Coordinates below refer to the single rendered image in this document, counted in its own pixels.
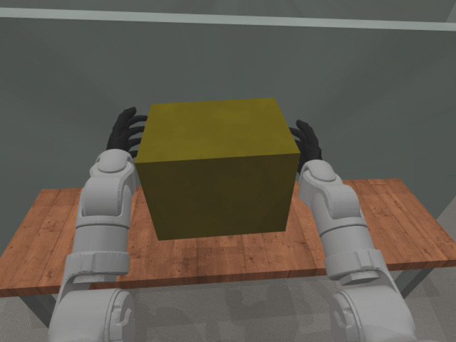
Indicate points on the robot left forearm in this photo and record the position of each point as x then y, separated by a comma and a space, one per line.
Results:
100, 244

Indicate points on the robot left hand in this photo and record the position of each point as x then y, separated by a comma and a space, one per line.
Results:
119, 138

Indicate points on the carton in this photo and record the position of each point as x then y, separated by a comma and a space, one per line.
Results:
217, 168

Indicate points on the robot right upper arm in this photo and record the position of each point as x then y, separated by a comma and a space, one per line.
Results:
370, 314

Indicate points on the robot right forearm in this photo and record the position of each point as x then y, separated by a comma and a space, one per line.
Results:
351, 257

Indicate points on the robot left upper arm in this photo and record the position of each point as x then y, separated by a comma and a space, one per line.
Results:
99, 315

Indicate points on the table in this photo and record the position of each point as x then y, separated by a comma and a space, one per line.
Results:
409, 237

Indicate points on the robot right hand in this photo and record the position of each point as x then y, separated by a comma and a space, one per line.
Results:
308, 144

